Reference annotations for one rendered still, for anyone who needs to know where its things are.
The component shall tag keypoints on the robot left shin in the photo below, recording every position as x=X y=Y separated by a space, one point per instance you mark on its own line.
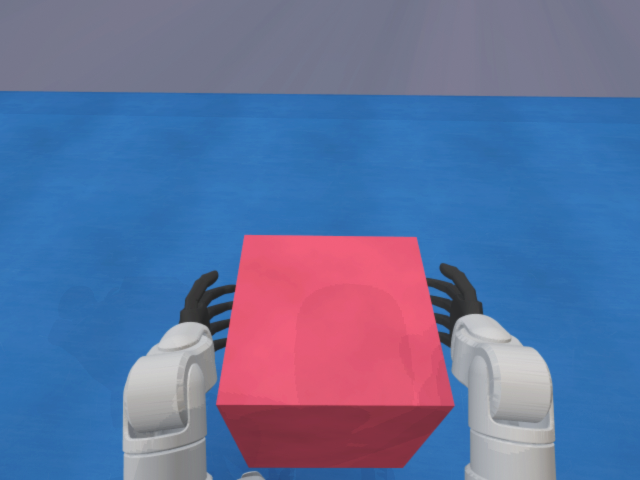
x=252 y=473

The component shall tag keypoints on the robot left hand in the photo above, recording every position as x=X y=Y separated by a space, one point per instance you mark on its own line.
x=198 y=299

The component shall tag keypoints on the robot right forearm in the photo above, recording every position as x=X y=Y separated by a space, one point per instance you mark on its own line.
x=510 y=402

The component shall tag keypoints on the robot left forearm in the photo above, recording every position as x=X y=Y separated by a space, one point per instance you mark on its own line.
x=164 y=407

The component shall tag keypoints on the carton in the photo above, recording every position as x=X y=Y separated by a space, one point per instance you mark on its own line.
x=333 y=357

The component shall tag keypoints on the robot right hand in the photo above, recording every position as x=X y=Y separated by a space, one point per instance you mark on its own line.
x=464 y=299

